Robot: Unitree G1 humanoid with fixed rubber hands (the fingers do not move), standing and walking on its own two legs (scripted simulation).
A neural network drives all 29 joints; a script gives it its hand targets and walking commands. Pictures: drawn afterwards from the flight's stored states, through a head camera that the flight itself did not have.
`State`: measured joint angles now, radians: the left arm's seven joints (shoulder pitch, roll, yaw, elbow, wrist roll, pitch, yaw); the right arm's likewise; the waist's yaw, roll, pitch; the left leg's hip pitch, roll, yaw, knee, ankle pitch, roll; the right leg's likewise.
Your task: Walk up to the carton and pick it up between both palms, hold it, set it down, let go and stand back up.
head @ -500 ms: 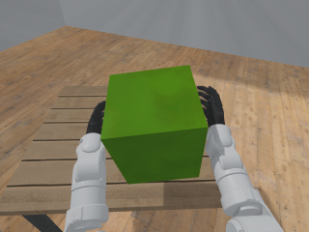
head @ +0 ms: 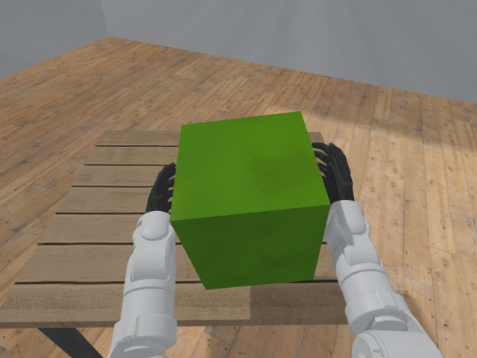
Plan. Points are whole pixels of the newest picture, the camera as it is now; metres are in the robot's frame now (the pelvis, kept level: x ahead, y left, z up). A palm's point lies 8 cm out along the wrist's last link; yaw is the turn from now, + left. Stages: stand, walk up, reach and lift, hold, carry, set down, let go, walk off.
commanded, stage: set down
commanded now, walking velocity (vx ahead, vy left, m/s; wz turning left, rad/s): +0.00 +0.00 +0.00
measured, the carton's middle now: (250, 205) +0.39 +0.00 +0.08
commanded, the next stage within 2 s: none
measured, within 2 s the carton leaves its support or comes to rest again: neither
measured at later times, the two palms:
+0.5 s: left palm (166, 210) +0.36 +0.15 +0.09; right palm (334, 192) +0.39 -0.15 +0.11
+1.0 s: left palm (173, 225) +0.37 +0.15 +0.04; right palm (328, 201) +0.41 -0.15 +0.07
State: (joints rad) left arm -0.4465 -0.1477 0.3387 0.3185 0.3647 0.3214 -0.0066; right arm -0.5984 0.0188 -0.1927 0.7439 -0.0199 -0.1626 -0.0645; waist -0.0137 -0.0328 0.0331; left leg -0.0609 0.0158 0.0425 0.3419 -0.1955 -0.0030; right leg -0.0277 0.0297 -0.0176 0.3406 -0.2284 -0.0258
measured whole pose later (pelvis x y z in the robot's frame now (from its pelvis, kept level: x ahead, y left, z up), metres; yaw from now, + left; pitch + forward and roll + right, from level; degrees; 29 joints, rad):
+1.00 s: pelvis +0.01 -0.01 +0.00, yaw +0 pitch +3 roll +0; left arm -0.46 -0.20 0.34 0.45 0.38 0.14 0.12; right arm -0.67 -0.02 -0.33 0.92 -0.11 -0.28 0.06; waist 0.03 -0.03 0.06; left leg -0.20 0.02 0.04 0.34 -0.19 -0.01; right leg -0.16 0.04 -0.02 0.34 -0.23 -0.04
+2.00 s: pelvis +0.02 -0.01 +0.00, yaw +1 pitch +17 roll +0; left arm -0.54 -0.18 0.43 0.76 0.34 -0.24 0.17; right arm -0.74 -0.06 -0.36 1.10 -0.17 -0.50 0.04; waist 0.04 -0.03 -0.06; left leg -0.47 0.04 0.04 0.34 -0.17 -0.02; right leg -0.43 0.05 -0.04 0.34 -0.20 -0.06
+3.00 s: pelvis +0.02 -0.01 +0.00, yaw +1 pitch +17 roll +0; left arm -0.55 -0.20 0.49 0.79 0.42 -0.30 0.16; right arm -0.74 -0.04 -0.44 1.12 -0.25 -0.51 0.05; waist 0.04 -0.03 -0.06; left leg -0.47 0.04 0.04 0.34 -0.17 -0.02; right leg -0.43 0.05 -0.04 0.34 -0.20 -0.06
